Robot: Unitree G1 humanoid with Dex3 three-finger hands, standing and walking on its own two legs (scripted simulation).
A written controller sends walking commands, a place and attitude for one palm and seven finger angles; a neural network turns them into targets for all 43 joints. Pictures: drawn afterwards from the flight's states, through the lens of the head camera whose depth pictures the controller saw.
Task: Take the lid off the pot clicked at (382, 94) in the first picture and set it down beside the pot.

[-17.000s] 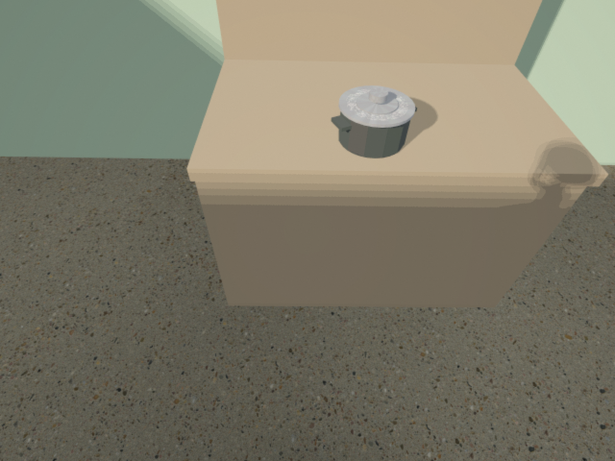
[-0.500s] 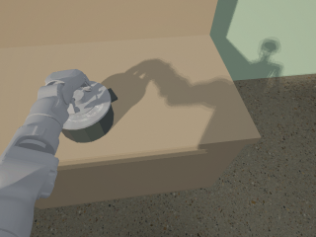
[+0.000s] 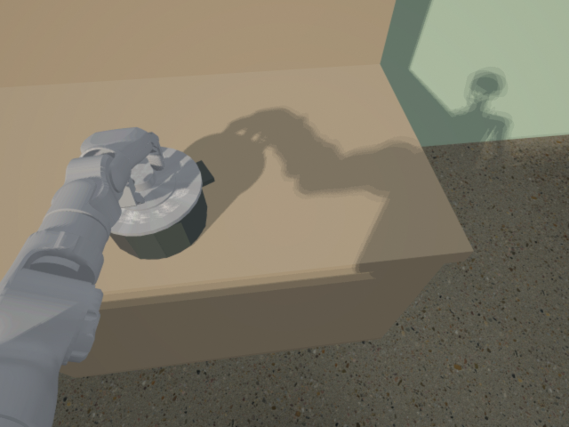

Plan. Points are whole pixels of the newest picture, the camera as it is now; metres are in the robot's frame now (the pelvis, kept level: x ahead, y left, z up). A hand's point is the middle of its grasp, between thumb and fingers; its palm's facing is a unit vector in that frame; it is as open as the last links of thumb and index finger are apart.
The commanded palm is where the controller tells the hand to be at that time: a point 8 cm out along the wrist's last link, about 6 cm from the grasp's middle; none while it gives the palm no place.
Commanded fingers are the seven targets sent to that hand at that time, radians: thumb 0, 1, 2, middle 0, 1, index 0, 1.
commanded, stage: close the fingers and squeeze the knob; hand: left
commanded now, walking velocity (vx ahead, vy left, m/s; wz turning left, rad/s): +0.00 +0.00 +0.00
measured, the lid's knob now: (140, 177) +0.50 +0.21 +0.04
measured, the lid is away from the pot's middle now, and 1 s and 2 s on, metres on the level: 0.00 0.00 0.01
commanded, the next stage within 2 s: lift the lid straight up in 1.32 s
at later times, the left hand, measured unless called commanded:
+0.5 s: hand (135, 178) +0.47 +0.21 +0.07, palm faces -0.39 -0.07 -0.92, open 7.3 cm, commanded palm +0.48 +0.20 +0.12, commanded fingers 0.00 0.43 0.70 -0.75 -1.07 -0.75 -1.07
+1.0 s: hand (134, 179) +0.47 +0.21 +0.07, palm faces -0.37 -0.08 -0.93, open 7.1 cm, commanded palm +0.47 +0.21 +0.12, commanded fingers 0.00 0.57 0.69 -0.77 -1.03 -0.82 -1.04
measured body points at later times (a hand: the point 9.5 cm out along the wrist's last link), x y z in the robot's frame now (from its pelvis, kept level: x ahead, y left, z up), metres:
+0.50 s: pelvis +0.00 +0.00 +0.00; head +0.06 -0.01 +0.44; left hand +0.49 +0.21 +0.12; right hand +0.03 -0.28 -0.13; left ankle -0.01 +0.09 -0.73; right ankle -0.03 -0.13 -0.73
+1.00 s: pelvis +0.00 +0.00 +0.00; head +0.06 -0.01 +0.45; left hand +0.48 +0.21 +0.12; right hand +0.04 -0.27 -0.13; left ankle -0.01 +0.09 -0.73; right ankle -0.03 -0.13 -0.73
